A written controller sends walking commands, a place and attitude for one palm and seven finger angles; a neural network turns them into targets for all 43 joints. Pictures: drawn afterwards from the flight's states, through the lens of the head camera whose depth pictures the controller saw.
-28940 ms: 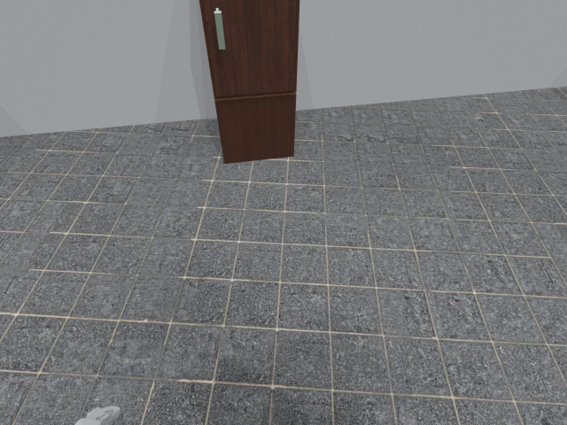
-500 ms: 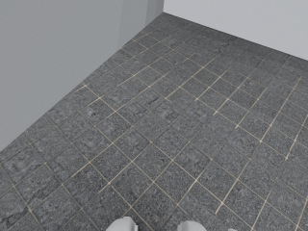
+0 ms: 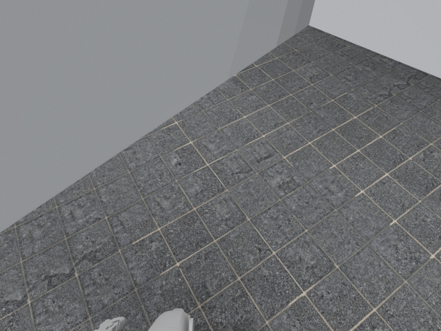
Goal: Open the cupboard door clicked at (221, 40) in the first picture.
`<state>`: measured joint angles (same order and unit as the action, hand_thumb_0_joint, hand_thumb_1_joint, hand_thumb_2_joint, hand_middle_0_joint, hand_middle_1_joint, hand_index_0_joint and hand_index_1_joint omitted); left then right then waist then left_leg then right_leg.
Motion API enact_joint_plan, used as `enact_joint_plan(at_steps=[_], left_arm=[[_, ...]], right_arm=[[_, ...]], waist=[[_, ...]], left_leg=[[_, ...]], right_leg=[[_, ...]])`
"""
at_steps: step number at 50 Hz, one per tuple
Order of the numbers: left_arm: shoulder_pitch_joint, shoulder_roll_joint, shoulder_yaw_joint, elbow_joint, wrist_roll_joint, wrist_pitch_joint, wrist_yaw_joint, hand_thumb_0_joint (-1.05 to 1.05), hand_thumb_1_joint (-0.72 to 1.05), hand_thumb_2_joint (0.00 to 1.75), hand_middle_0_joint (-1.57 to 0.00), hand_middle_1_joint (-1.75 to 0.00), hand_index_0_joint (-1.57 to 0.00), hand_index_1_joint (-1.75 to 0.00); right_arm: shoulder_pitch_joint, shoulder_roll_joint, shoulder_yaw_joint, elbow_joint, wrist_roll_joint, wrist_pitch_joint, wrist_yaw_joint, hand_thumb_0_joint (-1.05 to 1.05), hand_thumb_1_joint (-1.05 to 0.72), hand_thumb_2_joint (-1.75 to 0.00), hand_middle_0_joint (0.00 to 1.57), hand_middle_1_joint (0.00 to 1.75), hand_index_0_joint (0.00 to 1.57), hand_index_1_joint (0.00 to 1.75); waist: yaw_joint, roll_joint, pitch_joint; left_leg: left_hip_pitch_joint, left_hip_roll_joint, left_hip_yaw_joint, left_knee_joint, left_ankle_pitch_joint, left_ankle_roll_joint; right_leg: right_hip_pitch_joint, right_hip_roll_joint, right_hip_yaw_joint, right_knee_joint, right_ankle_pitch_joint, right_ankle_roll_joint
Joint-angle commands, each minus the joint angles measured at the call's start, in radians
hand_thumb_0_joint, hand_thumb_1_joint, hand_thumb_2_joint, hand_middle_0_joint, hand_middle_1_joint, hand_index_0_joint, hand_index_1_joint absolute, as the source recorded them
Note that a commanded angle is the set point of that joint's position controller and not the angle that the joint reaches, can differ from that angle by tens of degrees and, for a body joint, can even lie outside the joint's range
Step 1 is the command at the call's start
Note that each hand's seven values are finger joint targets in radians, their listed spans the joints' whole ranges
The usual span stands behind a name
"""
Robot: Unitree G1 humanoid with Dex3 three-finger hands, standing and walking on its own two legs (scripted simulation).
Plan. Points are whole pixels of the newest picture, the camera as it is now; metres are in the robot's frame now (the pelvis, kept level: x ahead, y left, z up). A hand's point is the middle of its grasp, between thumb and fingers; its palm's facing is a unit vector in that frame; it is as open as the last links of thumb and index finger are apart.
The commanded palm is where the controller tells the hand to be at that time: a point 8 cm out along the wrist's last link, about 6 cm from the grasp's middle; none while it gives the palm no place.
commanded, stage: turn to face it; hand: left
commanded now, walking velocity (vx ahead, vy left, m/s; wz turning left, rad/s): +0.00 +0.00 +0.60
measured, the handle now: out of the picture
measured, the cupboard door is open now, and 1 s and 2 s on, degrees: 51 51 51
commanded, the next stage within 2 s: none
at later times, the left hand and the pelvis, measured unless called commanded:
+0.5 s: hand out of the picture +0.07 +0.21 -0.16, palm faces +0.30 -0.90 -0.31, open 7.4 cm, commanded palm none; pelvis +0.03 -0.04 -0.02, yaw +18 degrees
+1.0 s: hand out of the picture -0.01 +0.18 -0.18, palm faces +0.60 -0.76 -0.26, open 7.4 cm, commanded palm none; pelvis +0.05 -0.05 -0.01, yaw +37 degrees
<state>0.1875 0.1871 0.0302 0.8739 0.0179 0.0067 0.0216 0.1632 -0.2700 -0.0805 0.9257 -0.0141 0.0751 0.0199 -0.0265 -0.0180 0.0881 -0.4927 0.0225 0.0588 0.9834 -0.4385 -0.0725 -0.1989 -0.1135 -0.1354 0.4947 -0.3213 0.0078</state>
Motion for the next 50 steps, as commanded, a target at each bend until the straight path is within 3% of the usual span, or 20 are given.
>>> enact_joint_plan(at_steps=[1, 5, 6, 7, 8, 9, 13, 19, 23, 25, 26, 30, 36, 39, 40, 41, 42, 43, 47, 50], left_arm=[[0.108, 0.237, 0.068, -0.03, 0.009, -0.021, 0.008, 0.0, 0.9, 0.9, -0.2, -0.3, -0.2, -0.3], [0.06, 0.254, 0.074, -0.044, -0.004, -0.019, 0.0, 0.0, 0.9, 0.9, -0.2, -0.3, -0.2, -0.3], [0.04, 0.229, 0.069, -0.062, -0.01, -0.016, -0.003, 0.0, 0.9, 0.9, -0.2, -0.3, -0.2, -0.3], [0.003, 0.148, 0.047, -0.103, -0.017, -0.01, -0.01, 0.0, 0.9, 0.9, -0.2, -0.3, -0.2, -0.3], [-0.055, 0.172, 0.042, -0.129, -0.009, 0.007, -0.001, 0.0, 0.9, 0.9, -0.2, -0.3, -0.2, -0.3], [-0.052, 0.169, 0.048, -0.148, -0.005, 0.011, 0.005, 0.0, 0.9, 0.9, -0.2, -0.3, -0.2, -0.3], [-0.017, 0.166, 0.058, -0.08, 0.001, 0.03, -0.012, 0.0, 0.9, 0.9, -0.2, -0.3, -0.2, -0.3], [-0.028, 0.148, 0.054, -0.089, -0.003, 0.027, -0.018, 0.0, 0.9, 0.9, -0.2, -0.3, -0.2, -0.3], [0.092, 0.181, 0.065, -0.071, -0.003, 0.008, -0.013, 0.0, 0.9, 0.9, -0.2, -0.3, -0.2, -0.3], [0.124, 0.332, 0.093, -0.079, 0.019, -0.008, 0.003, 0.0, 0.9, 0.9, -0.2, -0.3, -0.2, -0.3], [0.099, 0.317, 0.081, -0.087, 0.009, -0.007, 0.009, 0.0, 0.9, 0.9, -0.2, -0.3, -0.2, -0.3], [-0.052, 0.195, 0.051, -0.119, 0.006, -0.006, 0.009, 0.0, 0.9, 0.9, -0.2, -0.3, -0.2, -0.3], [0.095, 0.252, 0.075, -0.061, 0.011, -0.012, 0.008, 0.0, 0.9, 0.9, -0.2, -0.3, -0.2, -0.3], [0.061, 0.253, 0.079, -0.059, 0.0, -0.007, -0.001, 0.0, 0.9, 0.9, -0.2, -0.3, -0.2, -0.3], [0.042, 0.233, 0.077, -0.071, -0.007, -0.003, -0.004, 0.0, 0.9, 0.9, -0.2, -0.3, -0.2, -0.3], [0.025, 0.164, 0.062, -0.11, -0.014, 0.004, -0.011, 0.0, 0.9, 0.9, -0.2, -0.3, -0.2, -0.3], [-0.058, 0.144, 0.046, -0.143, -0.008, 0.014, -0.007, 0.0, 0.9, 0.9, -0.2, -0.3, -0.2, -0.3], [-0.092, 0.164, 0.047, -0.158, -0.003, 0.02, -0.004, 0.0, 0.9, 0.9, -0.2, -0.3, -0.2, -0.3], [-0.051, 0.154, 0.058, -0.094, -0.003, 0.03, -0.012, 0.0, 0.9, 0.9, -0.2, -0.3, -0.2, -0.3], [-0.044, 0.139, 0.055, -0.089, -0.007, 0.027, -0.019, 0.0, 0.9, 0.9, -0.2, -0.3, -0.2, -0.3]], right_arm=[[-0.102, -0.016, 0.013, -0.109, 0.003, -0.041, 0.01, 0.0, -0.9, -0.9, 0.2, 0.3, 0.2, 0.3], [0.017, -0.071, 0.001, -0.09, -0.002, -0.05, 0.003, 0.0, -0.9, -0.9, 0.2, 0.3, 0.2, 0.3], [0.095, -0.142, -0.019, -0.074, -0.009, -0.057, -0.001, 0.0, -0.9, -0.9, 0.2, 0.3, 0.2, 0.3], [0.179, -0.265, -0.05, -0.065, -0.013, -0.063, -0.008, 0.0, -0.9, -0.9, 0.2, 0.3, 0.2, 0.3], [0.221, -0.277, -0.048, -0.046, -0.002, -0.053, -0.016, 0.0, -0.9, -0.9, 0.2, 0.3, 0.2, 0.3], [0.17, -0.275, -0.043, -0.062, -0.008, -0.053, -0.019, 0.0, -0.9, -0.9, 0.2, 0.3, 0.2, 0.3], [-0.01, -0.188, -0.018, -0.109, -0.01, -0.06, -0.039, 0.0, -0.9, -0.9, 0.2, 0.3, 0.2, 0.3], [-0.015, -0.198, -0.032, -0.108, -0.015, -0.053, -0.029, 0.0, -0.9, -0.9, 0.2, 0.3, 0.2, 0.3], [-0.081, -0.177, -0.038, -0.134, -0.002, -0.043, -0.024, 0.0, -0.9, -0.9, 0.2, 0.3, 0.2, 0.3], [-0.085, -0.058, -0.021, -0.173, 0.007, -0.046, -0.014, 0.0, -0.9, -0.9, 0.2, 0.3, 0.2, 0.3], [-0.083, -0.105, -0.027, -0.167, 0.0, -0.041, -0.01, 0.0, -0.9, -0.9, 0.2, 0.3, 0.2, 0.3], [-0.03, -0.062, -0.02, -0.11, -0.001, -0.02, 0.009, 0.0, -0.9, -0.9, 0.2, 0.3, 0.2, 0.3], [-0.103, -0.016, 0.008, -0.123, 0.007, -0.04, 0.013, 0.0, -0.9, -0.9, 0.2, 0.3, 0.2, 0.3], [-0.018, -0.052, 0.0, -0.107, 0.003, -0.046, 0.009, 0.0, -0.9, -0.9, 0.2, 0.3, 0.2, 0.3], [0.055, -0.103, -0.015, -0.09, -0.001, -0.053, 0.006, 0.0, -0.9, -0.9, 0.2, 0.3, 0.2, 0.3], [0.128, -0.221, -0.045, -0.081, -0.011, -0.06, -0.002, 0.0, -0.9, -0.9, 0.2, 0.3, 0.2, 0.3], [0.191, -0.271, -0.057, -0.059, -0.008, -0.053, -0.015, 0.0, -0.9, -0.9, 0.2, 0.3, 0.2, 0.3], [0.19, -0.258, -0.05, -0.057, -0.011, -0.052, -0.019, 0.0, -0.9, -0.9, 0.2, 0.3, 0.2, 0.3], [0.015, -0.177, -0.025, -0.097, -0.013, -0.061, -0.04, 0.0, -0.9, -0.9, 0.2, 0.3, 0.2, 0.3], [0.01, -0.185, -0.03, -0.099, -0.015, -0.061, -0.038, 0.0, -0.9, -0.9, 0.2, 0.3, 0.2, 0.3]], waist=[[0.071, -0.198, -0.135], [-0.008, -0.153, -0.199], [-0.056, -0.007, -0.254], [-0.102, 0.309, -0.279], [-0.104, 0.212, -0.28], [-0.077, 0.146, -0.224], [0.005, 0.212, -0.137], [0.006, 0.171, -0.143], [0.074, 0.14, -0.148], [0.105, -0.335, -0.148], [0.087, -0.258, -0.133], [0.001, -0.251, -0.079], [0.078, -0.172, -0.148], [0.025, -0.168, -0.161], [-0.018, -0.051, -0.2], [-0.058, 0.249, -0.228], [-0.087, 0.284, -0.22], [-0.08, 0.167, -0.189], [0.0, 0.224, -0.132], [0.003, 0.187, -0.177]], left_leg=[[-0.015, -0.019, 0.068, -0.211, 0.008, 0.011], [0.267, -0.044, 0.082, -0.476, 0.235, 0.05], [0.485, 0.07, -0.043, -0.516, 0.499, 0.1], [0.614, 0.386, -0.468, -0.555, 0.935, 0.275], [0.599, 0.427, -0.475, -0.532, 1.024, 0.348], [0.507, 0.426, -0.41, -0.552, 0.804, 0.353], [0.302, 0.23, -0.312, -0.609, 0.528, 0.24], [0.234, 0.187, -0.343, -0.618, 0.374, 0.224], [0.062, 0.108, -0.329, -0.5, 0.288, 0.158], [-0.155, -0.109, -0.075, -0.033, -0.169, 0.028], [-0.12, -0.041, -0.129, 0.166, -0.186, 0.042], [-0.08, 0.012, -0.054, 0.19, -0.011, 0.009], [0.037, -0.018, 0.057, -0.243, -0.01, 0.012], [0.216, -0.029, 0.057, -0.46, 0.17, 0.036], [0.38, 0.027, -0.015, -0.543, 0.357, 0.065], [0.539, 0.299, -0.4, -0.578, 0.69, 0.206], [0.525, 0.411, -0.515, -0.593, 0.888, 0.326], [0.474, 0.409, -0.458, -0.586, 0.759, 0.338], [0.316, 0.226, -0.322, -0.603, 0.59, 0.242], [0.321, 0.194, -0.302, -0.584, 0.565, 0.225]], right_leg=[[0.242, -0.216, 0.068, -0.009, 0.899, -0.099], [0.122, -0.2, -0.01, 0.185, 0.816, -0.037], [-0.067, -0.16, -0.037, 0.352, 0.56, 0.013], [-0.366, 0.002, -0.032, 0.607, -0.284, 0.088], [-0.417, 0.002, 0.115, 0.705, -0.35, 0.074], [-0.419, -0.014, 0.133, 0.723, -0.319, 0.073], [-0.343, 0.01, 0.149, 0.638, -0.137, 0.077], [-0.201, 0.072, 0.108, 0.351, -0.117, 0.066], [0.079, 0.09, 0.098, 0.002, 0.064, 0.053], [0.151, -0.358, 0.559, -0.268, 0.094, -0.113], [0.041, -0.388, 0.518, -0.245, 0.154, -0.168], [0.006, -0.193, 0.153, -0.159, 0.385, -0.114], [0.204, -0.237, 0.079, -0.017, 0.699, -0.112], [0.104, -0.217, 0.015, 0.096, 0.606, -0.048], [-0.016, -0.195, -0.02, 0.229, 0.483, -0.002], [-0.309, -0.045, -0.055, 0.457, -0.099, 0.08], [-0.418, 0.003, 0.058, 0.611, -0.369, 0.083], [-0.419, -0.021, 0.123, 0.668, -0.312, 0.07], [-0.345, 0.009, 0.145, 0.602, -0.147, 0.07], [-0.256, 0.046, 0.117, 0.437, -0.142, 0.068]])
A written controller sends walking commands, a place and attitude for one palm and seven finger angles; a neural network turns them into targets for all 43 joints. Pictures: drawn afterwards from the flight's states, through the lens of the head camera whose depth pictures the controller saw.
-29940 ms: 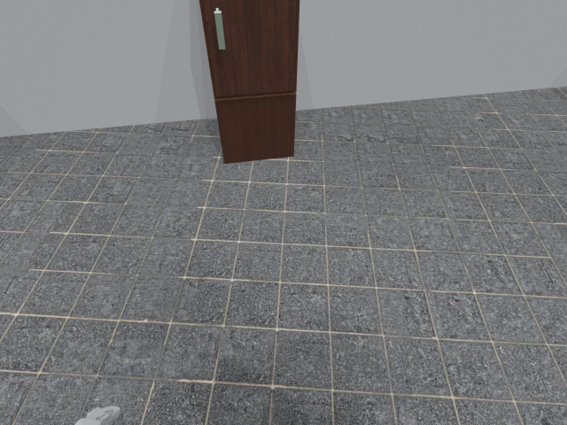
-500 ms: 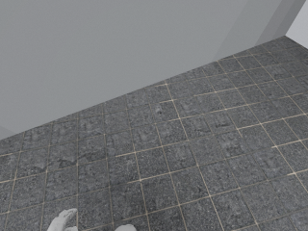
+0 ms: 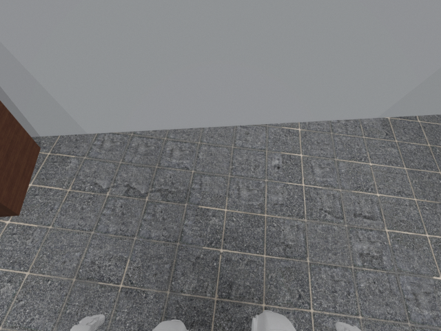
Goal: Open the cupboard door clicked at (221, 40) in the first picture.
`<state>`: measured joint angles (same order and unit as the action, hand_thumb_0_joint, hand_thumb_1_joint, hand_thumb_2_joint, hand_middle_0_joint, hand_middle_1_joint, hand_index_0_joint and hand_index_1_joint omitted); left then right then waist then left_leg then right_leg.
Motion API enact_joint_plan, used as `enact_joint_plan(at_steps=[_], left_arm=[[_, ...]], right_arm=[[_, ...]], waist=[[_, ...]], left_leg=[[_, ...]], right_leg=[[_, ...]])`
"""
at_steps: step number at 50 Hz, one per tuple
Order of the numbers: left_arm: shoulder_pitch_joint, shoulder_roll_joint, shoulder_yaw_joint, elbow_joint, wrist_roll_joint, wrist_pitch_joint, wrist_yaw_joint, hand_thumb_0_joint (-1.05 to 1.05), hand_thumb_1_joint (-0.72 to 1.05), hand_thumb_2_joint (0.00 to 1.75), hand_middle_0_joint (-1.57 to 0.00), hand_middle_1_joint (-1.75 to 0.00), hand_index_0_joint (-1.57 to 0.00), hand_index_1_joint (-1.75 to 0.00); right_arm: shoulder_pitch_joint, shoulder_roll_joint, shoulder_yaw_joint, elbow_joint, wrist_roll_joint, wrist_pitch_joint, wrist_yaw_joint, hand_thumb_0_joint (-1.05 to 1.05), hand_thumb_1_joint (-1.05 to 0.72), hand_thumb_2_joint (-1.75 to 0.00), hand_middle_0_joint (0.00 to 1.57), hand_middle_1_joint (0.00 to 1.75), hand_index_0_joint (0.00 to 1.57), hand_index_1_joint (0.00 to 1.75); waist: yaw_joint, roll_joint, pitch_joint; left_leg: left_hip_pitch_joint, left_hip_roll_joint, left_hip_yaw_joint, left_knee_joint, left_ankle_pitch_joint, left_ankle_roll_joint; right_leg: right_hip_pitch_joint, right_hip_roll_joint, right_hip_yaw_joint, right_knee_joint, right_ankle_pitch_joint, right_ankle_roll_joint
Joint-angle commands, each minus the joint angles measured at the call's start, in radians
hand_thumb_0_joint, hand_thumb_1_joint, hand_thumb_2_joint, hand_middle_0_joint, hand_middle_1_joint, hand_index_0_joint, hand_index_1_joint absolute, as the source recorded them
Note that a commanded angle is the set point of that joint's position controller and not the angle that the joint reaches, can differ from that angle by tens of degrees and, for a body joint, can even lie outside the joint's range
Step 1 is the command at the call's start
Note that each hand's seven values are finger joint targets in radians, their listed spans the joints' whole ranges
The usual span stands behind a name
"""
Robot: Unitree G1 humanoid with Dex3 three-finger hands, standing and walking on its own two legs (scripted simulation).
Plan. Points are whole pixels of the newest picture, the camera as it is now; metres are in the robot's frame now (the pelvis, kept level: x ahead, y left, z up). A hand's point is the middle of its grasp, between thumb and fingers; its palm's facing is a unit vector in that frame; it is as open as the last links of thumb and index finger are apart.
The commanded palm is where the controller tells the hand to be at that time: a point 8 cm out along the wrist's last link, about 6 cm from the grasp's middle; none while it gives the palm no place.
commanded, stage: turn to face it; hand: left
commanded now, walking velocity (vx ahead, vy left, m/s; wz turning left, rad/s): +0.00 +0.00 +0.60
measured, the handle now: out of the picture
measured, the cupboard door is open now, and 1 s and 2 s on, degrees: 51 51 51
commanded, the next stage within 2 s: take the last steps up to it in 1.66 s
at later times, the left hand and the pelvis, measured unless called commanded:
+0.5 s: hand out of the picture +0.00 +0.17 -0.17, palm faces +0.34 -0.92 -0.20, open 7.4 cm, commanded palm none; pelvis +0.01 -0.03 -0.01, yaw +19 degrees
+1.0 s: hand out of the picture +0.03 +0.16 -0.14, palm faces +0.55 -0.78 -0.29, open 7.4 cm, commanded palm none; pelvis +0.05 -0.07 +0.01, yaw +36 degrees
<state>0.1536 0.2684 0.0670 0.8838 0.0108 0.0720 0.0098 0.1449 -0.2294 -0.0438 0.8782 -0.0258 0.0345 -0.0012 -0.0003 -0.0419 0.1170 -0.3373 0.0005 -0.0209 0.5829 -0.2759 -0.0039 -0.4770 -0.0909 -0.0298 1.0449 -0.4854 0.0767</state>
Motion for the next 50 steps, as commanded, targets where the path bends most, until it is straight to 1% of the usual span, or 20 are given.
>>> enact_joint_plan(at_steps=[1, 5, 6, 7, 8, 10, 13, 18, 22, 23, 24, 25, 26, 31, 37, 41, 42, 44, 48, 50], left_arm=[[-0.007, 0.057, 0.016, -0.101, -0.001, -0.041, -0.006, 0.0, 0.9, 0.9, -0.2, -0.3, -0.2, -0.3], [0.113, 0.076, 0.025, -0.074, -0.002, -0.056, -0.002, 0.0, 0.9, 0.9, -0.2, -0.3, -0.2, -0.3], [0.156, 0.14, 0.039, -0.069, 0.009, -0.067, 0.006, 0.0, 0.9, 0.9, -0.2, -0.3, -0.2, -0.3], [0.159, 0.237, 0.057, -0.074, 0.023, -0.073, 0.014, 0.0, 0.9, 0.9, -0.2, -0.3, -0.2, -0.3], [0.14, 0.235, 0.048, -0.085, 0.016, -0.07, 0.021, 0.0, 0.9, 0.9, -0.2, -0.3, -0.2, -0.3], [0.033, 0.146, 0.029, -0.105, 0.013, -0.07, 0.022, 0.0, 0.9, 0.9, -0.2, -0.3, -0.2, -0.3], [0.02, 0.119, 0.017, -0.108, 0.014, -0.072, 0.019, 0.0, 0.9, 0.9, -0.2, -0.3, -0.2, -0.3], [0.114, 0.156, 0.033, -0.075, 0.02, -0.077, 0.02, 0.0, 0.9, 0.9, -0.2, -0.3, -0.2, -0.3], [0.104, 0.173, 0.044, -0.064, 0.01, -0.072, 0.01, 0.0, 0.9, 0.9, -0.2, -0.3, -0.2, -0.3], [0.087, 0.156, 0.042, -0.069, 0.004, -0.07, 0.007, 0.0, 0.9, 0.9, -0.2, -0.3, -0.2, -0.3], [0.084, 0.097, 0.033, -0.101, -0.005, -0.063, 0.001, 0.0, 0.9, 0.9, -0.2, -0.3, -0.2, -0.3], [0.005, 0.058, 0.01, -0.142, -0.001, -0.056, 0.003, 0.0, 0.9, 0.9, -0.2, -0.3, -0.2, -0.3], [-0.031, 0.088, 0.012, -0.152, 0.004, -0.048, 0.007, 0.0, 0.9, 0.9, -0.2, -0.3, -0.2, -0.3], [0.001, 0.075, 0.021, -0.085, 0.005, -0.035, -0.003, 0.0, 0.9, 0.9, -0.2, -0.3, -0.2, -0.3], [-0.034, 0.064, 0.013, -0.102, -0.002, -0.038, -0.004, 0.0, 0.9, 0.9, -0.2, -0.3, -0.2, -0.3], [0.051, 0.074, 0.017, -0.083, -0.007, -0.055, 0.0, 0.0, 0.9, 0.9, -0.2, -0.3, -0.2, -0.3], [0.108, 0.107, 0.027, -0.072, -0.004, -0.065, 0.005, 0.0, 0.9, 0.9, -0.2, -0.3, -0.2, -0.3], [0.148, 0.25, 0.05, -0.071, 0.017, -0.075, 0.02, 0.0, 0.9, 0.9, -0.2, -0.3, -0.2, -0.3], [-0.023, 0.118, 0.014, -0.114, 0.008, -0.067, 0.024, 0.0, 0.9, 0.9, -0.2, -0.3, -0.2, -0.3], [0.01, 0.108, 0.013, -0.109, 0.009, -0.075, 0.023, 0.0, 0.9, 0.9, -0.2, -0.3, -0.2, -0.3]], right_arm=[[0.026, -0.226, -0.069, -0.053, -0.004, -0.019, -0.015, 0.0, -0.9, -0.9, 0.2, 0.3, 0.2, 0.3], [-0.048, -0.218, -0.076, -0.073, 0.008, -0.004, -0.01, 0.0, -0.9, -0.9, 0.2, 0.3, 0.2, 0.3], [-0.054, -0.168, -0.07, -0.087, 0.018, -0.003, -0.005, 0.0, -0.9, -0.9, 0.2, 0.3, 0.2, 0.3], [-0.056, -0.098, -0.057, -0.112, 0.02, -0.006, 0.003, 0.0, -0.9, -0.9, 0.2, 0.3, 0.2, 0.3], [-0.07, -0.146, -0.068, -0.115, 0.015, 0.001, 0.008, 0.0, -0.9, -0.9, 0.2, 0.3, 0.2, 0.3], [-0.05, -0.125, -0.068, -0.073, 0.008, 0.015, 0.016, 0.0, -0.9, -0.9, 0.2, 0.3, 0.2, 0.3], [-0.045, -0.095, -0.056, -0.058, 0.014, 0.026, 0.033, 0.0, -0.9, -0.9, 0.2, 0.3, 0.2, 0.3], [-0.111, -0.059, -0.037, -0.077, 0.018, 0.012, 0.039, 0.0, -0.9, -0.9, 0.2, 0.3, 0.2, 0.3], [-0.034, -0.087, -0.037, -0.065, 0.017, -0.002, 0.031, 0.0, -0.9, -0.9, 0.2, 0.3, 0.2, 0.3], [0.024, -0.123, -0.047, -0.053, 0.014, -0.01, 0.031, 0.0, -0.9, -0.9, 0.2, 0.3, 0.2, 0.3], [0.099, -0.239, -0.075, -0.042, 0.004, -0.02, 0.022, 0.0, -0.9, -0.9, 0.2, 0.3, 0.2, 0.3], [0.173, -0.308, -0.093, -0.023, 0.005, -0.015, 0.008, 0.0, -0.9, -0.9, 0.2, 0.3, 0.2, 0.3], [0.192, -0.305, -0.087, -0.011, 0.003, -0.011, 0.001, 0.0, -0.9, -0.9, 0.2, 0.3, 0.2, 0.3], [0.035, -0.205, -0.054, -0.045, 0.004, -0.026, -0.022, 0.0, -0.9, -0.9, 0.2, 0.3, 0.2, 0.3], [0.045, -0.218, -0.064, -0.033, -0.001, -0.02, -0.015, 0.0, -0.9, -0.9, 0.2, 0.3, 0.2, 0.3], [-0.008, -0.218, -0.073, -0.047, 0.007, -0.01, -0.013, 0.0, -0.9, -0.9, 0.2, 0.3, 0.2, 0.3], [-0.027, -0.195, -0.071, -0.057, 0.015, -0.009, -0.01, 0.0, -0.9, -0.9, 0.2, 0.3, 0.2, 0.3], [-0.033, -0.118, -0.062, -0.093, 0.021, -0.008, 0.002, 0.0, -0.9, -0.9, 0.2, 0.3, 0.2, 0.3], [0.015, -0.124, -0.066, -0.032, 0.01, 0.024, 0.024, 0.0, -0.9, -0.9, 0.2, 0.3, 0.2, 0.3], [-0.018, -0.094, -0.053, -0.037, 0.012, 0.022, 0.031, 0.0, -0.9, -0.9, 0.2, 0.3, 0.2, 0.3]], waist=[[-0.023, 0.201, -0.21], [0.041, 0.161, -0.202], [0.064, 0.002, -0.202], [0.074, -0.322, -0.184], [0.071, -0.263, -0.166], [0.007, -0.211, -0.104], [-0.009, -0.207, -0.094], [0.047, -0.145, -0.147], [0.01, -0.144, -0.186], [-0.028, -0.06, -0.216], [-0.067, 0.223, -0.265], [-0.107, 0.33, -0.261], [-0.105, 0.214, -0.258], [-0.018, 0.2, -0.176], [-0.024, 0.196, -0.176], [0.022, 0.196, -0.186], [0.053, 0.12, -0.199], [0.073, -0.273, -0.198], [-0.024, -0.244, -0.107], [-0.007, -0.207, -0.108]], left_leg=[[0.156, 0.211, -0.232, -0.176, 0.4, 0.155], [-0.025, 0.148, -0.242, -0.09, 0.249, 0.098], [-0.161, 0.057, -0.167, 0.048, 0.047, 0.035], [-0.302, -0.086, 0.009, 0.316, -0.297, -0.044], [-0.254, -0.021, -0.039, 0.532, -0.356, -0.032], [-0.269, 0.016, -0.037, 0.667, -0.235, -0.038], [-0.218, 0.025, 0.032, 0.567, -0.166, -0.062], [-0.134, 0.008, 0.11, 0.233, -0.188, -0.06], [0.053, -0.008, 0.133, -0.035, -0.024, -0.035], [0.193, 0.025, 0.077, -0.155, 0.116, -0.015], [0.377, 0.269, -0.25, -0.194, 0.408, 0.095], [0.412, 0.43, -0.435, -0.196, 0.774, 0.239], [0.382, 0.437, -0.374, -0.169, 0.725, 0.276], [0.221, 0.23, -0.213, -0.199, 0.557, 0.161], [0.18, 0.207, -0.253, -0.191, 0.459, 0.16], [0.058, 0.165, -0.282, -0.113, 0.417, 0.119], [-0.039, 0.115, -0.26, -0.045, 0.277, 0.074], [-0.258, -0.069, -0.019, 0.431, -0.374, -0.04], [-0.236, 0.035, -0.015, 0.666, -0.179, -0.054], [-0.212, 0.029, 0.034, 0.531, -0.17, -0.068]], right_leg=[[0.059, 0.04, 0.001, -0.177, 0.026, -0.003], [0.341, 0.074, -0.028, -0.533, 0.225, -0.012], [0.465, -0.068, 0.116, -0.708, 0.212, -0.047], [0.483, -0.352, 0.411, -0.797, 0.31, -0.163], [0.344, -0.423, 0.398, -0.795, 0.363, -0.234], [0.285, -0.292, 0.235, -0.752, 0.405, -0.214], [0.296, -0.219, 0.031, -0.714, 0.561, -0.177], [0.44, -0.254, -0.006, -0.638, 0.7, -0.188], [0.387, -0.251, -0.078, -0.505, 0.707, -0.132], [0.294, -0.231, -0.111, -0.379, 0.638, -0.087], [0.035, -0.107, -0.164, -0.157, 0.206, -0.007], [-0.14, -0.025, -0.081, 0.023, -0.198, 0.021], [-0.146, -0.042, 0.011, 0.104, -0.162, 0.002], [-0.09, -0.013, 0.036, 0.085, 0.071, 0.012], [0.038, 0.04, 0.011, -0.19, 0.054, 0.007], [0.28, 0.083, -0.012, -0.486, 0.197, -0.007], [0.42, 0.037, 0.027, -0.636, 0.294, -0.015], [0.459, -0.417, 0.43, -0.782, 0.462, -0.21], [0.291, -0.237, 0.102, -0.736, 0.474, -0.19], [0.34, -0.215, 0.023, -0.706, 0.623, -0.181]])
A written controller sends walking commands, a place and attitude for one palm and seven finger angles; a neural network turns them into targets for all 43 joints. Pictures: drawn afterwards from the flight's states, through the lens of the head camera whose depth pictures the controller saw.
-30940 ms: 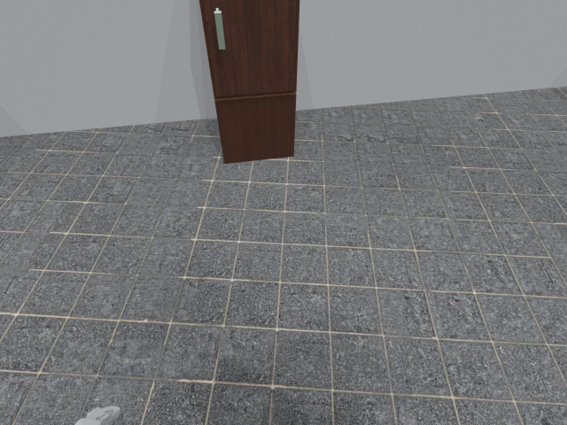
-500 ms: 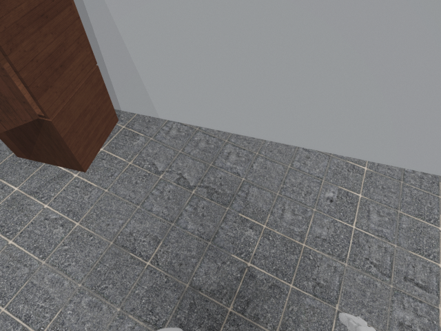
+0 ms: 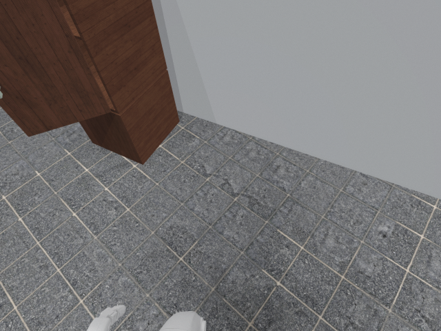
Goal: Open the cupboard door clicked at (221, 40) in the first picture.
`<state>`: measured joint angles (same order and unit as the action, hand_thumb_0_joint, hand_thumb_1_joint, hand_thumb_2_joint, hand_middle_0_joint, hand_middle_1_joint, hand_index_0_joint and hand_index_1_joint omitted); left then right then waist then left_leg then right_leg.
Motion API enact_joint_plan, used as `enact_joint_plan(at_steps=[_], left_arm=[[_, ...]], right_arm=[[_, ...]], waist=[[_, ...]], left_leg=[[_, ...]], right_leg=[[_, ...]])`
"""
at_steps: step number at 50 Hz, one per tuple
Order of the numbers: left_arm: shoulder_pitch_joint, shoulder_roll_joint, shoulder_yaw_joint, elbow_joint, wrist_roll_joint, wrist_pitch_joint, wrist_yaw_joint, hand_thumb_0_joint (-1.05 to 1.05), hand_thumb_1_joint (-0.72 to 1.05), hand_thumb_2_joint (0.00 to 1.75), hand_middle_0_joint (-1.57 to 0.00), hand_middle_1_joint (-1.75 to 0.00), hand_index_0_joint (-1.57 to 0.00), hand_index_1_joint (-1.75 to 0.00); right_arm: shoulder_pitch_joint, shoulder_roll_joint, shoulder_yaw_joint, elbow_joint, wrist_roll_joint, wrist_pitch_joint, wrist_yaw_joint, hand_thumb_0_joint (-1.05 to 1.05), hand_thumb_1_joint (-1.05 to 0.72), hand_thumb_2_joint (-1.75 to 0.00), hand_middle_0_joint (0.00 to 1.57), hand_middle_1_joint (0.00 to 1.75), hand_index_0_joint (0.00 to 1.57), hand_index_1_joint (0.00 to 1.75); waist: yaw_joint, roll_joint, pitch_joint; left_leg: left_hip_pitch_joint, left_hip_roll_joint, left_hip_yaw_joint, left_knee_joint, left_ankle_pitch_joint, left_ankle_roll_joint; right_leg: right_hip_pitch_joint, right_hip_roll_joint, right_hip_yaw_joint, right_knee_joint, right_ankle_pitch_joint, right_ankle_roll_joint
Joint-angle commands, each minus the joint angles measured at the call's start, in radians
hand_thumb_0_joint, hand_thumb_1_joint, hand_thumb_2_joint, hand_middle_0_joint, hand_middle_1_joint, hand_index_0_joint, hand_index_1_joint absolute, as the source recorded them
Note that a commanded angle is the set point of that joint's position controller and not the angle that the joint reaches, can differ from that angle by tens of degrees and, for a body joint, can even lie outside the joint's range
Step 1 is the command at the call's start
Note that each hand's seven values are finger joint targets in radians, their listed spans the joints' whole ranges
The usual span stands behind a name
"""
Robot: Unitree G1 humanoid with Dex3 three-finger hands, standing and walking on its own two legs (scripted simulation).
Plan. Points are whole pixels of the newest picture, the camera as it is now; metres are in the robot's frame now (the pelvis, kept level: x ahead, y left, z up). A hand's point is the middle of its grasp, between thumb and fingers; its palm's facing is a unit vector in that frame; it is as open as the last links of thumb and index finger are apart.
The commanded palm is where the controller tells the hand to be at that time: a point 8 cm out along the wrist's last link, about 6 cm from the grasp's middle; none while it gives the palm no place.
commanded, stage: turn to face it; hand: left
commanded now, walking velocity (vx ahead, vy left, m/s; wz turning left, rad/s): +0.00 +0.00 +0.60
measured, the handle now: out of the picture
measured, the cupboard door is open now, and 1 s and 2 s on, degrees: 51 51 51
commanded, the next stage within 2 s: take the last steps up to it in 0.66 s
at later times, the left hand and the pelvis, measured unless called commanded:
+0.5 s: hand out of the picture +0.04 +0.24 -0.16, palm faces +0.28 -0.92 -0.26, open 7.4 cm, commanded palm none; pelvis +0.02 +0.01 +0.00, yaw +15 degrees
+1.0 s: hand out of the picture -0.03 +0.17 -0.17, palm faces +0.49 -0.84 -0.21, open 7.3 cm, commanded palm none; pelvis +0.05 -0.01 +0.01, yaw +26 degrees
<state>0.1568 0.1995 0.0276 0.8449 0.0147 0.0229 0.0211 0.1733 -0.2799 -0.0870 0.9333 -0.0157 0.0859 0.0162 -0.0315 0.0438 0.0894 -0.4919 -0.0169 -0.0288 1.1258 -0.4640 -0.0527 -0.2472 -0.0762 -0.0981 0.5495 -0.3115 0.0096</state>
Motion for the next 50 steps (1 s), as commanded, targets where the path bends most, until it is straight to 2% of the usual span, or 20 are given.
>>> enact_joint_plan(at_steps=[1, 5, 9, 10, 11, 12, 13, 15, 17, 24, 28, 29, 30, 31, 32, 33, 34, 37, 46, 50], left_arm=[[0.027, 0.186, 0.057, -0.062, 0.007, -0.029, 0.012, 0.0, 0.9, 0.9, -0.2, -0.3, -0.2, -0.3], [0.103, 0.236, 0.075, -0.032, 0.014, -0.028, 0.01, 0.0, 0.9, 0.9, -0.2, -0.3, -0.2, -0.3], [0.079, 0.238, 0.079, -0.024, 0.002, -0.02, -0.002, 0.0, 0.9, 0.9, -0.2, -0.3, -0.2, -0.3], [0.067, 0.211, 0.074, -0.038, -0.005, -0.015, -0.006, 0.0, 0.9, 0.9, -0.2, -0.3, -0.2, -0.3], [0.042, 0.132, 0.054, -0.077, -0.012, -0.01, -0.012, 0.0, 0.9, 0.9, -0.2, -0.3, -0.2, -0.3], [-0.024, 0.141, 0.047, -0.096, -0.003, 0.001, -0.006, 0.0, 0.9, 0.9, -0.2, -0.3, -0.2, -0.3], [-0.042, 0.145, 0.047, -0.109, -0.003, 0.003, -0.006, 0.0, 0.9, 0.9, -0.2, -0.3, -0.2, -0.3], [-0.039, 0.138, 0.055, -0.057, 0.001, 0.006, -0.005, 0.0, 0.9, 0.9, -0.2, -0.3, -0.2, -0.3], [0.011, 0.133, 0.055, -0.03, 0.0, 0.013, -0.011, 0.0, 0.9, 0.9, -0.2, -0.3, -0.2, -0.3], [-0.008, 0.11, 0.04, -0.018, -0.004, 0.013, -0.014, 0.0, 0.9, 0.9, -0.2, -0.3, -0.2, -0.3], [0.085, 0.116, 0.043, 0.012, -0.007, -0.002, -0.012, 0.0, 0.9, 0.9, -0.2, -0.3, -0.2, -0.3], [0.125, 0.133, 0.049, 0.025, -0.007, -0.01, -0.009, 0.0, 0.9, 0.9, -0.2, -0.3, -0.2, -0.3], [0.156, 0.198, 0.063, 0.032, 0.005, -0.023, -0.002, 0.0, 0.9, 0.9, -0.2, -0.3, -0.2, -0.3], [0.153, 0.275, 0.076, 0.028, 0.014, -0.027, 0.003, 0.0, 0.9, 0.9, -0.2, -0.3, -0.2, -0.3], [0.141, 0.273, 0.066, 0.018, 0.009, -0.026, 0.004, 0.0, 0.9, 0.9, -0.2, -0.3, -0.2, -0.3], [0.082, 0.224, 0.062, 0.007, 0.01, -0.024, 0.011, 0.0, 0.9, 0.9, -0.2, -0.3, -0.2, -0.3], [0.045, 0.195, 0.058, 0.001, 0.008, -0.025, 0.012, 0.0, 0.9, 0.9, -0.2, -0.3, -0.2, -0.3], [0.045, 0.158, 0.047, 0.003, 0.006, -0.033, 0.006, 0.0, 0.9, 0.9, -0.2, -0.3, -0.2, -0.3], [0.2, 0.217, 0.082, 0.099, 0.017, -0.06, -0.008, 0.0, 0.9, 0.9, -0.2, -0.3, -0.2, -0.3], [0.111, 0.211, 0.086, 0.1, 0.007, -0.054, -0.021, 0.0, 0.9, 0.9, -0.2, -0.3, -0.2, -0.3]], right_arm=[[-0.065, -0.036, -0.005, -0.097, 0.005, -0.031, 0.014, 0.0, -0.9, -0.9, 0.2, 0.3, 0.2, 0.3], [-0.105, -0.01, 0.009, -0.112, 0.008, -0.044, 0.018, 0.0, -0.9, -0.9, 0.2, 0.3, 0.2, 0.3], [-0.012, -0.045, 0.003, -0.095, 0.005, -0.055, 0.013, 0.0, -0.9, -0.9, 0.2, 0.3, 0.2, 0.3], [0.051, -0.109, -0.013, -0.083, 0.0, -0.064, 0.009, 0.0, -0.9, -0.9, 0.2, 0.3, 0.2, 0.3], [0.127, -0.229, -0.043, -0.078, -0.009, -0.07, 0.0, 0.0, -0.9, -0.9, 0.2, 0.3, 0.2, 0.3], [0.176, -0.259, -0.047, -0.054, -0.007, -0.062, -0.013, 0.0, -0.9, -0.9, 0.2, 0.3, 0.2, 0.3], [0.161, -0.244, -0.037, -0.066, -0.01, -0.065, -0.018, 0.0, -0.9, -0.9, 0.2, 0.3, 0.2, 0.3], [0.074, -0.174, -0.019, -0.08, -0.013, -0.075, -0.037, 0.0, -0.9, -0.9, 0.2, 0.3, 0.2, 0.3], [0.024, -0.14, -0.002, -0.09, -0.009, -0.08, -0.042, 0.0, -0.9, -0.9, 0.2, 0.3, 0.2, 0.3], [0.034, -0.136, 0.0, -0.063, -0.013, -0.075, -0.04, 0.0, -0.9, -0.9, 0.2, 0.3, 0.2, 0.3], [-0.017, -0.133, -0.003, -0.064, -0.005, -0.067, -0.035, 0.0, -0.9, -0.9, 0.2, 0.3, 0.2, 0.3], [-0.032, -0.116, -0.001, -0.067, 0.001, -0.066, -0.032, 0.0, -0.9, -0.9, 0.2, 0.3, 0.2, 0.3], [-0.023, -0.064, 0.004, -0.077, 0.01, -0.066, -0.027, 0.0, -0.9, -0.9, 0.2, 0.3, 0.2, 0.3], [-0.034, -0.02, 0.013, -0.101, 0.012, -0.062, -0.023, 0.0, -0.9, -0.9, 0.2, 0.3, 0.2, 0.3], [-0.045, -0.055, 0.006, -0.099, 0.008, -0.05, -0.019, 0.0, -0.9, -0.9, 0.2, 0.3, 0.2, 0.3], [-0.043, -0.045, -0.001, -0.085, 0.003, -0.042, -0.017, 0.0, -0.9, -0.9, 0.2, 0.3, 0.2, 0.3], [-0.035, -0.041, -0.002, -0.057, 0.0, -0.037, -0.016, 0.0, -0.9, -0.9, 0.2, 0.3, 0.2, 0.3], [-0.014, -0.018, 0.005, -0.031, 0.004, -0.037, -0.008, 0.0, -0.9, -0.9, 0.2, 0.3, 0.2, 0.3], [-0.111, 0.009, 0.024, -0.049, 0.0, -0.074, 0.013, 0.0, -0.9, -0.9, 0.2, 0.3, 0.2, 0.3], [0.056, -0.007, 0.026, -0.001, -0.003, -0.095, 0.007, 0.0, -0.9, -0.9, 0.2, 0.3, 0.2, 0.3]], waist=[[0.034, -0.266, -0.093], [0.076, -0.229, -0.127], [0.019, -0.2, -0.154], [-0.021, -0.054, -0.196], [-0.064, 0.256, -0.211], [-0.08, 0.189, -0.226], [-0.065, 0.082, -0.178], [-0.029, 0.164, -0.154], [0.008, 0.134, -0.153], [0.005, 0.098, -0.149], [0.053, 0.109, -0.148], [0.074, 0.05, -0.149], [0.086, -0.137, -0.166], [0.088, -0.359, -0.128], [0.095, -0.313, -0.114], [0.06, -0.246, -0.062], [0.043, -0.29, -0.048], [0.032, -0.268, -0.073], [0.113, -0.217, -0.072], [0.011, -0.156, -0.095]], left_leg=[[-0.042, 0.048, 0.058, -0.091, 0.01, -0.022], [0.037, 0.03, 0.12, -0.335, -0.003, -0.011], [0.271, 0.014, 0.13, -0.619, 0.216, 0.018], [0.433, 0.105, 0.012, -0.695, 0.386, 0.06], [0.543, 0.393, -0.382, -0.753, 0.715, 0.211], [0.509, 0.452, -0.409, -0.745, 0.818, 0.303], [0.434, 0.448, -0.365, -0.75, 0.692, 0.314], [0.39, 0.334, -0.294, -0.745, 0.742, 0.265], [0.383, 0.274, -0.197, -0.742, 0.768, 0.228], [0.348, 0.246, -0.182, -0.747, 0.704, 0.218], [0.237, 0.211, -0.188, -0.684, 0.611, 0.179], [0.17, 0.171, -0.171, -0.635, 0.5, 0.14], [0.047, 0.073, -0.08, -0.497, 0.26, 0.075], [-0.036, -0.043, 0.027, -0.274, -0.101, 0.021], [-0.001, -0.004, -0.029, -0.104, -0.161, 0.034], [-0.015, 0.013, -0.043, -0.023, -0.096, 0.035], [-0.04, 0.023, -0.033, 0.034, -0.046, 0.028], [-0.01, 0.026, 0.015, -0.017, 0.027, 0.008], [0.009, 0.046, 0.09, -0.4, -0.009, 0.017], [0.369, 0.002, 0.147, -0.713, 0.17, 0.045]], right_leg=[[0.148, -0.242, 0.079, -0.193, 0.492, -0.12], [0.223, -0.285, 0.055, -0.12, 0.595, -0.127], [0.094, -0.259, -0.022, 0.022, 0.473, -0.044], [-0.046, -0.212, -0.065, 0.173, 0.326, 0.01], [-0.322, -0.058, -0.085, 0.415, -0.287, 0.09], [-0.349, -0.043, 0.047, 0.544, -0.369, 0.07], [-0.339, -0.063, 0.076, 0.582, -0.317, 0.061], [-0.349, -0.049, 0.109, 0.614, -0.214, 0.063], [-0.311, -0.032, 0.104, 0.596, -0.134, 0.064], [-0.166, 0.019, 0.061, 0.318, -0.138, 0.061], [0.053, 0.057, 0.039, 0.038, 0.017, 0.049], [0.155, 0.037, 0.053, -0.095, 0.116, 0.043], [0.261, -0.127, 0.223, -0.215, 0.158, -0.001], [0.207, -0.351, 0.45, -0.286, 0.257, -0.12], [0.08, -0.391, 0.431, -0.3, 0.222, -0.185], [0.033, -0.344, 0.367, -0.305, 0.195, -0.187], [0.051, -0.281, 0.323, -0.278, 0.267, -0.17], [0.092, -0.21, 0.144, -0.233, 0.423, -0.134], [0.251, -0.327, 0.206, -0.267, 0.183, -0.166], [0.017, -0.237, 0.055, -0.114, 0.079, -0.072]])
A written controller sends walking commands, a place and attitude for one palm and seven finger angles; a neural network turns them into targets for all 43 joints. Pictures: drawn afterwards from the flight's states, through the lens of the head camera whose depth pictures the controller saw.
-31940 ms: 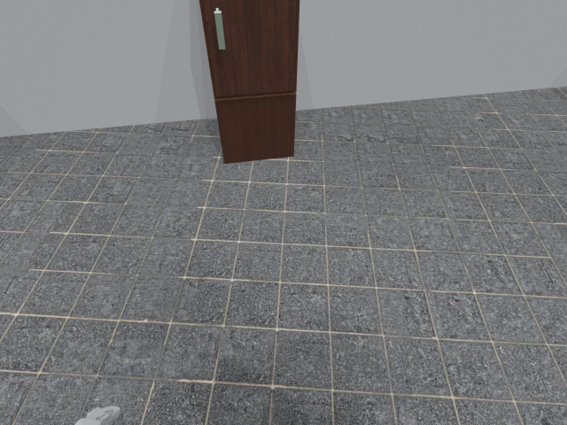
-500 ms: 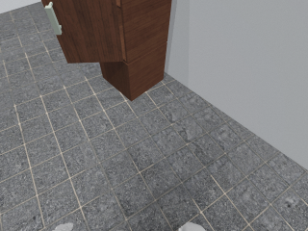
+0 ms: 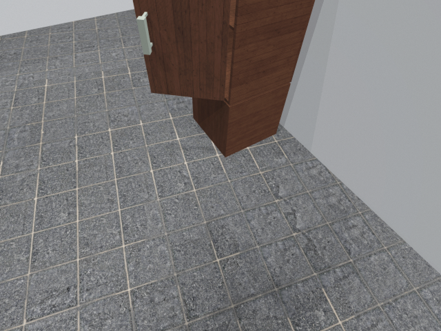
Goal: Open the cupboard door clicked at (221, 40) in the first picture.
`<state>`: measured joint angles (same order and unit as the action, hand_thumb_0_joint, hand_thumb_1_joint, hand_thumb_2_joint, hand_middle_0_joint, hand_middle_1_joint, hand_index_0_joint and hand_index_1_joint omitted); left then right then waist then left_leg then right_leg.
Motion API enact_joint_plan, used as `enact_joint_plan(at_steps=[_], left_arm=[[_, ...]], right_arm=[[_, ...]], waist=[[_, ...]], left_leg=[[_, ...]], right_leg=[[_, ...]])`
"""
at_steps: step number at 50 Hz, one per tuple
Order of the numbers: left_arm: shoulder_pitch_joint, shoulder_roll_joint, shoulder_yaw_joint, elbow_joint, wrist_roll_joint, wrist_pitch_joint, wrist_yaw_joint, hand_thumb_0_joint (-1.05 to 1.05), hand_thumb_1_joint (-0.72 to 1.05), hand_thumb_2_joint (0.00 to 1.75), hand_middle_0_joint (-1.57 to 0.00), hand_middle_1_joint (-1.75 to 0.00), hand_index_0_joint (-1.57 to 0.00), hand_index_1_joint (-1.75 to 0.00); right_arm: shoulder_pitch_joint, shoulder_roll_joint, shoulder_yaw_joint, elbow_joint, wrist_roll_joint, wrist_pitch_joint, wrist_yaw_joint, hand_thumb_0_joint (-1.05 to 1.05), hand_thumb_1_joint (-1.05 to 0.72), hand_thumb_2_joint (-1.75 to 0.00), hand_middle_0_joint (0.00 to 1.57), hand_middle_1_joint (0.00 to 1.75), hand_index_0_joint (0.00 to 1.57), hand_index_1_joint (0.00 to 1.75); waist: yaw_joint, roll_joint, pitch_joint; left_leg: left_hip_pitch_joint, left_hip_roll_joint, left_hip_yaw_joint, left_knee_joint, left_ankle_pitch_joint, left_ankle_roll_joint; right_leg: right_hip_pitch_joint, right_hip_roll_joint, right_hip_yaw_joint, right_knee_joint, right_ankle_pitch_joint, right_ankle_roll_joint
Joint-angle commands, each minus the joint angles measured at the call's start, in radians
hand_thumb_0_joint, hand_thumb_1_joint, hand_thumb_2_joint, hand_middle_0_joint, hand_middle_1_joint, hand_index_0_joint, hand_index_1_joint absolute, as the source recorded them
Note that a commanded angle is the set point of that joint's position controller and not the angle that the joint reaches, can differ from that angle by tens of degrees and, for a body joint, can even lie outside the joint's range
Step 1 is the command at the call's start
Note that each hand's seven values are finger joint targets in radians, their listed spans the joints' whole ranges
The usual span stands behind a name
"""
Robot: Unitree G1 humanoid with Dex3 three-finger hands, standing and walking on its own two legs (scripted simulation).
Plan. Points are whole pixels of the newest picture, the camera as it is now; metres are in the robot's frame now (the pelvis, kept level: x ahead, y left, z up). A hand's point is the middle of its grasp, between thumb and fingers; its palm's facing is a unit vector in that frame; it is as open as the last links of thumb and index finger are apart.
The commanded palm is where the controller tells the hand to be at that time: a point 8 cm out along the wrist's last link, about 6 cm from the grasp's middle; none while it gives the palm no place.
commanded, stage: take the last steps up to it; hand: left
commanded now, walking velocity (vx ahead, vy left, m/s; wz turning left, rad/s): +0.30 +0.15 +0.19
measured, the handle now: (146, 33) +1.08 +0.40 -0.04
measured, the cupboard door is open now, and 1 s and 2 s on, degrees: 51 51 51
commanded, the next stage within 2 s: come to a stop and stand still in 1.20 s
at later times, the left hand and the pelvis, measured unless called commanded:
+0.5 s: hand (140, 274) +0.24 +0.20 -0.16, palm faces +0.09 -0.97 -0.22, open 7.4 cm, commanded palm none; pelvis +0.14 +0.01 -0.02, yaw +5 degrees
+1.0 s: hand (108, 254) +0.28 +0.30 -0.19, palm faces +0.15 -0.97 -0.18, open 7.4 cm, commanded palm none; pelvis +0.33 +0.12 -0.01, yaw +3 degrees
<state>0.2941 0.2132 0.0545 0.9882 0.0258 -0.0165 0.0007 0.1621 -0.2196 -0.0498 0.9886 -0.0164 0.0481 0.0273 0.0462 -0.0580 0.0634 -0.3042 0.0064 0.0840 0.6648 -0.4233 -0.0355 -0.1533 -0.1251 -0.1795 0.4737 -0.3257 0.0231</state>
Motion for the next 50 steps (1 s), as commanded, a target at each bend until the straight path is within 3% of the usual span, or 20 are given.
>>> enact_joint_plan(at_steps=[1, 2, 3, 4, 8, 16, 19, 20, 21, 22, 24, 26, 29, 37, 41, 42, 43, 44, 48, 50], left_arm=[[-0.051, 0.156, 0.05, -0.061, -0.012, -0.009, -0.009, 0.0, 0.9, 0.9, -0.2, -0.3, -0.2, -0.3], [-0.092, 0.087, 0.028, -0.104, -0.016, -0.007, -0.018, 0.0, 0.9, 0.9, -0.2, -0.3, -0.2, -0.3], [-0.185, 0.095, 0.018, -0.133, -0.007, -0.007, -0.013, 0.0, 0.9, 0.9, -0.2, -0.3, -0.2, -0.3], [-0.197, 0.093, 0.023, -0.143, -0.007, -0.01, -0.016, 0.0, 0.9, 0.9, -0.2, -0.3, -0.2, -0.3], [-0.117, 0.085, 0.018, -0.068, 0.0, 0.004, -0.028, 0.0, 0.9, 0.9, -0.2, -0.3, -0.2, -0.3], [-0.182, 0.047, -0.004, -0.088, -0.004, -0.004, -0.026, 0.0, 0.9, 0.9, -0.2, -0.3, -0.2, -0.3], [-0.045, 0.076, 0.015, -0.049, 0.0, -0.013, -0.024, 0.0, 0.9, 0.9, -0.2, -0.3, -0.2, -0.3], [0.085, 0.131, 0.034, -0.013, 0.004, -0.024, -0.02, 0.0, 0.9, 0.9, -0.2, -0.3, -0.2, -0.3], [0.211, 0.235, 0.06, 0.021, 0.009, -0.034, -0.01, 0.0, 0.9, 0.9, -0.2, -0.3, -0.2, -0.3], [0.228, 0.267, 0.065, 0.018, -0.007, -0.03, -0.002, 0.0, 0.9, 0.9, -0.2, -0.3, -0.2, -0.3], [0.068, 0.167, 0.047, -0.023, -0.009, -0.026, 0.016, 0.0, 0.9, 0.9, -0.2, -0.3, -0.2, -0.3], [-0.002, 0.091, 0.023, -0.032, -0.008, -0.037, 0.011, 0.0, 0.9, 0.9, -0.2, -0.3, -0.2, -0.3], [0.005, 0.083, 0.026, -0.014, -0.005, -0.055, 0.007, 0.0, 0.9, 0.9, -0.2, -0.3, -0.2, -0.3], [0.082, 0.133, 0.036, 0.057, 0.003, -0.061, 0.001, 0.0, 0.9, 0.9, -0.2, -0.3, -0.2, -0.3], [0.047, 0.128, 0.037, 0.058, 0.001, -0.041, -0.001, 0.0, 0.9, 0.9, -0.2, -0.3, -0.2, -0.3], [0.059, 0.087, 0.028, 0.048, -0.003, -0.038, -0.005, 0.0, 0.9, 0.9, -0.2, -0.3, -0.2, -0.3], [0.059, 0.027, 0.014, 0.018, -0.01, -0.039, -0.007, 0.0, 0.9, 0.9, -0.2, -0.3, -0.2, -0.3], [-0.024, 0.035, 0.011, -0.022, -0.007, -0.037, -0.003, 0.0, 0.9, 0.9, -0.2, -0.3, -0.2, -0.3], [-0.02, 0.031, 0.014, 0.008, 0.0, -0.026, -0.013, 0.0, 0.9, 0.9, -0.2, -0.3, -0.2, -0.3], [-0.002, 0.006, 0.009, 0.015, -0.001, -0.018, -0.015, 0.0, 0.9, 0.9, -0.2, -0.3, -0.2, -0.3]], right_arm=[[0.165, -0.145, -0.029, -0.027, -0.006, -0.064, -0.015, 0.0, -0.9, -0.9, 0.2, 0.3, 0.2, 0.3], [0.269, -0.243, -0.052, -0.011, -0.019, -0.066, -0.026, 0.0, -0.9, -0.9, 0.2, 0.3, 0.2, 0.3], [0.315, -0.246, -0.05, 0.005, -0.012, -0.058, -0.039, 0.0, -0.9, -0.9, 0.2, 0.3, 0.2, 0.3], [0.285, -0.225, -0.037, -0.009, -0.014, -0.061, -0.042, 0.0, -0.9, -0.9, 0.2, 0.3, 0.2, 0.3], [0.15, -0.132, -0.003, -0.035, -0.009, -0.094, -0.051, 0.0, -0.9, -0.9, 0.2, 0.3, 0.2, 0.3], [0.228, -0.125, -0.001, 0.04, -0.01, -0.102, -0.044, 0.0, -0.9, -0.9, 0.2, 0.3, 0.2, 0.3], [0.21, -0.113, 0.002, 0.055, -0.004, -0.097, -0.042, 0.0, -0.9, -0.9, 0.2, 0.3, 0.2, 0.3], [0.2, -0.093, 0.002, 0.05, 0.006, -0.102, -0.038, 0.0, -0.9, -0.9, 0.2, 0.3, 0.2, 0.3], [0.227, -0.055, 0.004, 0.028, 0.015, -0.106, -0.031, 0.0, -0.9, -0.9, 0.2, 0.3, 0.2, 0.3], [0.19, -0.078, -0.002, 0.001, 0.007, -0.097, -0.031, 0.0, -0.9, -0.9, 0.2, 0.3, 0.2, 0.3], [0.091, -0.074, -0.014, 0.006, -0.001, -0.082, -0.027, 0.0, -0.9, -0.9, 0.2, 0.3, 0.2, 0.3], [0.119, -0.025, -0.006, 0.023, -0.009, -0.062, -0.014, 0.0, -0.9, -0.9, 0.2, 0.3, 0.2, 0.3], [0.169, 0.013, -0.006, 0.043, -0.011, -0.051, 0.001, 0.0, -0.9, -0.9, 0.2, 0.3, 0.2, 0.3], [0.006, 0.011, -0.002, -0.036, -0.006, -0.08, 0.019, 0.0, -0.9, -0.9, 0.2, 0.3, 0.2, 0.3], [0.148, -0.054, -0.014, 0.002, -0.008, -0.097, 0.007, 0.0, -0.9, -0.9, 0.2, 0.3, 0.2, 0.3], [0.268, -0.133, -0.034, 0.03, -0.017, -0.103, -0.006, 0.0, -0.9, -0.9, 0.2, 0.3, 0.2, 0.3], [0.383, -0.235, -0.061, 0.052, -0.024, -0.105, -0.02, 0.0, -0.9, -0.9, 0.2, 0.3, 0.2, 0.3], [0.41, -0.235, -0.055, 0.054, -0.021, -0.092, -0.037, 0.0, -0.9, -0.9, 0.2, 0.3, 0.2, 0.3], [0.181, -0.09, -0.004, 0.001, -0.013, -0.114, -0.05, 0.0, -0.9, -0.9, 0.2, 0.3, 0.2, 0.3], [0.192, -0.071, 0.003, 0.015, -0.012, -0.129, -0.054, 0.0, -0.9, -0.9, 0.2, 0.3, 0.2, 0.3]], waist=[[-0.118, 0.122, -0.102], [-0.158, 0.4, -0.11], [-0.177, 0.314, -0.081], [-0.154, 0.238, -0.052], [-0.055, 0.171, 0.01], [-0.058, 0.143, -0.008], [0.018, 0.093, -0.02], [0.078, -0.011, -0.077], [0.11, -0.25, -0.156], [0.101, -0.233, -0.142], [0.049, -0.099, 0.05], [-0.013, -0.105, 0.058], [-0.043, -0.079, -0.013], [0.008, -0.103, -0.009], [-0.08, -0.042, -0.016], [-0.13, 0.126, -0.085], [-0.162, 0.39, -0.152], [-0.179, 0.304, -0.133], [-0.066, 0.202, -0.045], [-0.048, 0.158, -0.059]], left_leg=[[0.353, 0.089, -0.131, -0.322, 0.076, 0.087], [0.452, 0.334, -0.488, -0.41, 0.087, 0.212], [0.409, 0.38, -0.495, -0.418, 0.154, 0.283], [0.367, 0.377, -0.485, -0.431, 0.146, 0.308], [0.208, 0.245, -0.299, -0.458, 0.274, 0.235], [0.225, 0.195, -0.162, -0.396, 0.509, 0.229], [0.077, 0.14, -0.116, -0.24, 0.392, 0.174], [-0.039, 0.071, -0.068, -0.047, 0.322, 0.133], [-0.244, -0.046, 0.009, 0.233, 0.034, 0.074], [-0.315, -0.032, -0.061, 0.48, -0.192, 0.063], [-0.352, 0.076, -0.143, 0.547, -0.023, 0.056], [-0.262, 0.104, -0.119, 0.492, 0.105, 0.035], [-0.195, 0.1, -0.053, 0.35, 0.196, 0.009], [-0.168, 0.06, 0.022, -0.043, 0.225, -0.005], [0.174, 0.011, 0.069, -0.204, 0.218, 0.025], [0.349, 0.118, -0.065, -0.231, 0.168, 0.07], [0.459, 0.344, -0.389, -0.336, 0.134, 0.167], [0.42, 0.404, -0.455, -0.413, 0.123, 0.236], [0.175, 0.322, -0.242, -0.445, 0.23, 0.206], [0.199, 0.29, -0.162, -0.444, 0.435, 0.203]], right_leg=[[-0.245, -0.097, 0.048, 0.175, 0.016, -0.03], [-0.492, 0.044, -0.025, 0.475, -0.276, 0.023], [-0.562, 0.03, 0.094, 0.626, -0.296, -0.002], [-0.596, 0.007, 0.129, 0.69, -0.254, -0.01], [-0.492, -0.016, 0.148, 0.666, -0.043, -0.008], [-0.283, 0.048, 0.056, 0.246, 0.021, -0.01], [0.012, 0.078, 0.049, 0.092, 0.127, -0.024], [0.226, 0.008, 0.157, 0.021, 0.098, -0.051], [0.412, -0.274, 0.529, -0.121, 0.022, -0.155], [0.342, -0.417, 0.74, -0.268, -0.047, -0.234], [0.055, -0.355, 0.609, -0.314, -0.193, -0.213], [-0.099, -0.268, 0.382, -0.332, -0.091, -0.157], [-0.094, -0.2, 0.222, -0.339, 0.025, -0.131], [0.053, -0.204, 0.154, -0.259, 0.223, -0.133], [-0.123, -0.135, 0.085, -0.061, 0.161, -0.086], [-0.24, -0.058, 0.024, 0.178, 0.099, -0.055], [-0.427, 0.067, -0.021, 0.499, -0.261, -0.018], [-0.506, 0.065, 0.089, 0.694, -0.284, -0.039], [-0.483, -0.033, 0.166, 0.759, -0.055, -0.045], [-0.453, -0.015, 0.145, 0.678, -0.018, -0.035]])
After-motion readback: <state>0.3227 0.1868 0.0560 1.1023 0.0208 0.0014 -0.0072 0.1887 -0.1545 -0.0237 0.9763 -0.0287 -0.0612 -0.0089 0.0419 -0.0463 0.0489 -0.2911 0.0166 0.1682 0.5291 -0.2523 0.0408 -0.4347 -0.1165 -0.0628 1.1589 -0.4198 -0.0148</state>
